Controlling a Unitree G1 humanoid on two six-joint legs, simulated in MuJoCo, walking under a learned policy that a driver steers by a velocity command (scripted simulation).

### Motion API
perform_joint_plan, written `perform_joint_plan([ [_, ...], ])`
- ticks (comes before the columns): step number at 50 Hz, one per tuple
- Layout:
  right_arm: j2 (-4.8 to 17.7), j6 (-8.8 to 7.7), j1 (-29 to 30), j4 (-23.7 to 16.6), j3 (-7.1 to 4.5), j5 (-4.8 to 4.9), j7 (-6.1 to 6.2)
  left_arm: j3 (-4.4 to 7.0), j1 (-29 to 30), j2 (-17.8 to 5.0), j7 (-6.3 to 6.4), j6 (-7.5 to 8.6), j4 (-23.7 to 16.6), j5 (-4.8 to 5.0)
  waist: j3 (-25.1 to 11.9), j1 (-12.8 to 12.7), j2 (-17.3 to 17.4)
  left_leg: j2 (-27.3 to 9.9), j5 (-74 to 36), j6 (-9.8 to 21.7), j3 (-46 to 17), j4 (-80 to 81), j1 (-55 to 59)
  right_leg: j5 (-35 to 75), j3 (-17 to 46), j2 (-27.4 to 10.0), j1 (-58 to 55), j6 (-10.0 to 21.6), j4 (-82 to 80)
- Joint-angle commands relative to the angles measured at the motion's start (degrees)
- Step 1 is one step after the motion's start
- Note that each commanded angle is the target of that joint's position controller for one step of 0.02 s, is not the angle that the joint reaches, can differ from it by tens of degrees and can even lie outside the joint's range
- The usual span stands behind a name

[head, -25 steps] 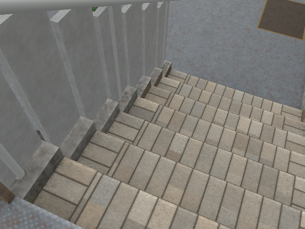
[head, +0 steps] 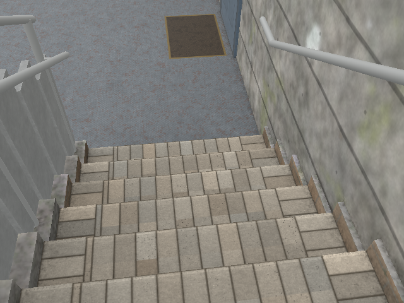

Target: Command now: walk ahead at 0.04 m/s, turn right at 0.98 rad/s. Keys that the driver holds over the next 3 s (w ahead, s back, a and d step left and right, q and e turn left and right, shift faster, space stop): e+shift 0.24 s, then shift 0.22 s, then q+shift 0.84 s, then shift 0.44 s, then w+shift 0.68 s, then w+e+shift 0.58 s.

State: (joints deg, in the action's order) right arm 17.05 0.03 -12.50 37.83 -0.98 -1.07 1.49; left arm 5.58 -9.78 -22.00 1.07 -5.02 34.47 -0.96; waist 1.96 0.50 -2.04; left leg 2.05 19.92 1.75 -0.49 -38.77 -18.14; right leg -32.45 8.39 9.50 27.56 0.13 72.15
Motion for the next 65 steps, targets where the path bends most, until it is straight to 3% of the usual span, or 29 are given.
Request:
perform_joint_plan([
  [1,8.1,-0.84,-1.55,-3.87,-2.25,-0.76,0.33,1.29,-0.04,-5.66,-1.55,-0.77,-3.46,1.0,-2.81,-1.02,8.33,-16.94,-48.13,12.71,-12.77,12.91,7.69,5.51,-4.44,-6.65,7.89,-1.02,4.28],
  [7,8.43,-0.19,-5.26,-2.19,-3.44,-1.57,-0.16,-1.89,3.0,1.23,-2.7,-1.69,-4.56,1.39,-5.79,-0.06,11.15,-16.65,-43.43,9.95,-0.19,11.2,7.28,9.02,-11.38,-8.48,2.18,0.44,-9.65],
  [11,9.69,-0.12,-3.34,-2.85,-4.25,-1.63,-1.1,-1.79,2.47,0.57,-3.0,-2.26,-5.28,1.82,-6.03,-0.66,14.27,-18.37,-33.9,6.14,3.8,9.06,4.45,5.45,-13.06,-9.11,-6.25,1.87,-20.18],
  [13,10.07,0.28,-3.06,-3.57,-4.62,-0.68,-1.59,-1.06,0.92,-0.5,-2.6,-2.09,-4.49,2.11,-6.15,-1.36,12.54,-19.38,-30.5,3.97,4.07,4.63,4.49,5.48,-13.85,-8.08,-10.98,3.05,-30.03],
  [14,10.0,0.73,-2.7,-3.39,-4.74,0.17,-1.76,-0.87,-4.41,0.11,-2.15,-1.34,-2.39,1.66,-8.12,-4.35,8.1,-16.8,-27.82,1.7,7.39,-5.21,1.52,12.04,-12.78,-6.45,-19.26,4.02,-40.04],
  [15,8.43,1.49,-4.15,-4.77,-4.47,0.33,-1.89,0.33,-6.46,-5.57,-1.22,-0.3,-1.15,1.04,-5.59,-4.0,-8.51,-10.0,2.12,-3.11,11.75,-21.95,-14.5,39.69,6.18,-16.51,-29.21,7.11,-48.07],
  [16,5.8,3.17,-4.92,-6.3,-3.21,-1.22,-0.85,0.68,-7.06,-10.42,-1.87,0.89,-2.4,2.47,-5.65,-1.57,-10.75,-5.41,19.03,-5.64,5.41,-28.34,-23.02,79.33,18.08,-28.13,-26.57,12.12,-43.66],
  [17,5.83,3.74,-4.59,-6.74,-2.52,-0.29,0.02,1.37,-8.83,-11.35,-1.99,1.45,-1.75,2.33,-12.52,-4.79,-13.78,-5.6,19.75,-6.1,0.92,-30.45,-18.92,72.0,17.5,-29.64,-23.73,19.09,-46.52],
  [19,7.87,3.48,-0.9,-5.2,-3.0,0.33,0.93,-0.94,-0.75,-3.83,-1.23,1.21,-1.97,0.44,-5.04,-2.16,-8.42,-4.81,9.84,-5.93,1.04,-29.72,-16.06,42.7,12.37,-22.24,-13.97,17.03,-51.22],
  [20,8.22,3.76,-0.67,-4.52,-3.02,-0.51,1.11,-1.61,1.44,-1.63,-0.66,1.6,-2.7,0.46,-5.07,-1.32,-6.39,-4.1,6.35,-5.88,1.81,-30.54,-14.27,45.23,10.26,-20.6,-13.68,16.33,-50.4],
  [23,6.46,4.83,-1.47,-2.98,-2.54,-0.31,0.48,-2.5,0.75,0.21,-0.29,2.89,-1.43,0.71,-6.66,-0.26,-1.23,-2.6,2.54,-4.54,1.26,-28.45,-9.03,54.12,6.69,-19.53,-13.98,14.76,-50.01],
  [27,0.81,5.79,-3.44,-0.68,0.02,0.61,-1.22,-5.15,0.58,6.17,0.39,4.28,1.43,0.42,-7.01,0.62,-2.51,-2.67,3.41,-2.73,-2.16,-10.22,0.43,46.86,1.66,-19.37,-16.22,10.47,-53.27],
  [30,4.0,5.47,0.05,-2.33,-0.75,0.92,-1.69,-3.63,-0.01,0.96,0.58,3.76,1.68,0.09,-4.29,-1.19,-4.7,0.2,6.27,-1.37,1.11,-7.42,1.43,40.25,1.47,-20.09,-14.92,10.96,-53.08],
  [35,3.55,4.64,-1.5,-2.37,-1.57,2.23,-2.45,-2.41,-2.42,-0.59,0.74,2.32,2.76,-0.07,-3.66,-2.43,-2.29,-0.38,12.7,-0.15,2.02,-4.23,-1.97,41.53,2.41,-23.44,-19.65,12.89,-50.13],
  [38,2.79,3.76,-5.32,-1.78,-2.0,2.26,-2.62,-1.76,1.27,-1.13,0.8,2.26,2.1,0.54,-5.69,0.62,-1.38,-0.62,5.1,2.03,1.76,7.07,3.87,41.92,-0.86,-23.07,-17.76,10.44,-45.9],
  [39,3.38,3.35,-7.49,-1.61,-2.12,1.1,-2.4,-1.22,2.67,-2.03,1.26,2.33,2.07,0.86,-4.76,2.35,1.31,-2.13,-2.29,3.87,-3.34,15.6,7.77,36.73,-3.71,-20.78,-12.87,7.26,-40.98],
  [40,8.44,2.88,-9.04,-2.43,-3.34,-0.02,-2.04,-1.4,3.18,-0.48,1.55,2.27,0.53,0.56,-3.83,1.79,11.01,-14.13,-14.82,7.65,-22.63,21.04,13.47,21.37,-9.88,-13.37,-1.0,2.76,-27.57],
  [41,15.03,2.66,-10.8,-2.51,-5.55,0.69,-2.0,-2.22,9.22,0.97,1.97,2.37,-3.12,0.26,1.03,3.28,16.83,-21.28,-35.37,15.48,-37.54,21.26,14.82,-2.84,-10.84,-2.89,13.86,-0.72,-21.28],
  [42,14.88,2.55,-11.94,-2.66,-6.1,0.91,-1.72,-2.59,9.17,0.96,1.51,2.57,-2.86,-1.01,-0.52,3.34,12.02,-21.41,-35.85,19.03,-36.42,20.97,16.63,-3.16,-4.79,-5.42,15.88,-1.52,-12.37],
  [44,10.54,3.1,-4.65,-4.43,-5.03,1.5,-0.98,-1.59,7.72,-1.55,0.93,2.81,-1.38,0.25,0.48,-0.74,5.26,-13.93,-31.13,14.86,-26.15,20.11,14.38,7.9,-3.24,-7.94,15.76,-2.81,-10.07],
  [46,9.18,3.13,-3.19,-5.31,-4.55,1.62,-0.94,-1.5,6.19,-1.8,0.36,2.34,-0.23,-0.7,-2.48,-1.02,5.63,-10.18,-38.11,12.59,-22.64,18.28,14.71,11.98,-3.94,-8.02,12.78,-3.92,-10.08],
  [50,10.76,3.29,-6.69,-4.81,-5.31,1.76,-1.26,-2.33,6.79,-0.06,-0.19,1.29,-0.4,-0.9,-4.61,0.42,5.77,-8.09,-34.26,11.32,-24.39,16.99,12.1,14.35,-5.02,-6.7,9.48,-4.05,-11.41],
  [55,12.14,3.88,-6.02,-5.63,-5.93,1.25,-1.62,-3.51,9.82,0.07,0.09,1.58,-2.45,-0.33,-3.49,2.08,9.82,-5.77,-30.03,9.78,-29.68,16.38,10.04,12.69,-4.98,-4.57,5.26,-2.83,-20.04],
  [59,13.36,4.06,-1.2,-7.39,-6.4,0.91,-2.07,-4.0,6.19,-1.38,0.18,3.41,-2.62,0.29,-4.1,0.78,12.23,-5.41,-32.48,8.22,-35.04,15.57,8.59,10.6,-2.7,-3.64,-4.31,-1.61,-31.34],
  [61,12.86,4.0,2.69,-8.13,-6.28,1.5,-1.74,-3.85,0.58,-1.93,0.84,4.11,-1.45,0.69,-5.31,-1.39,12.03,-3.79,-27.71,5.25,-36.15,14.07,5.25,13.33,-2.84,-3.7,-14.1,-1.23,-42.5],
  [62,11.84,3.75,3.04,-7.99,-5.93,2.28,-1.39,-3.6,-2.4,-2.47,1.47,4.72,-0.86,0.39,-5.7,-2.62,9.39,-1.63,-17.69,2.41,-34.32,10.51,-0.03,19.03,-1.73,-6.67,-22.7,-0.34,-51.38],
  [63,6.81,3.38,-3.56,-6.31,-4.92,2.6,-1.11,-3.08,-1.7,-5.1,2.2,4.98,-1.51,0.19,-8.47,1.0,-2.68,4.94,8.55,-1.25,-23.77,-4.1,-6.12,19.46,10.05,-19.63,-32.14,2.23,-56.91],
  [64,6.92,3.41,-7.39,-6.59,-5.11,1.54,-0.73,-2.77,0.39,-9.03,1.81,4.5,-4.39,0.8,-8.79,2.23,-7.84,10.74,22.33,-3.13,-13.79,-15.77,-15.96,36.86,25.36,-32.49,-32.75,6.45,-54.03],
  [65,12.26,3.53,-5.03,-5.69,-6.34,-0.29,-0.89,-2.62,-3.13,-6.94,1.57,4.34,-2.26,0.39,-7.23,0.79,-4.63,5.86,16.55,-3.61,-11.43,-22.33,-17.61,48.81,22.38,-32.63,-28.2,8.38,-53.04],
])
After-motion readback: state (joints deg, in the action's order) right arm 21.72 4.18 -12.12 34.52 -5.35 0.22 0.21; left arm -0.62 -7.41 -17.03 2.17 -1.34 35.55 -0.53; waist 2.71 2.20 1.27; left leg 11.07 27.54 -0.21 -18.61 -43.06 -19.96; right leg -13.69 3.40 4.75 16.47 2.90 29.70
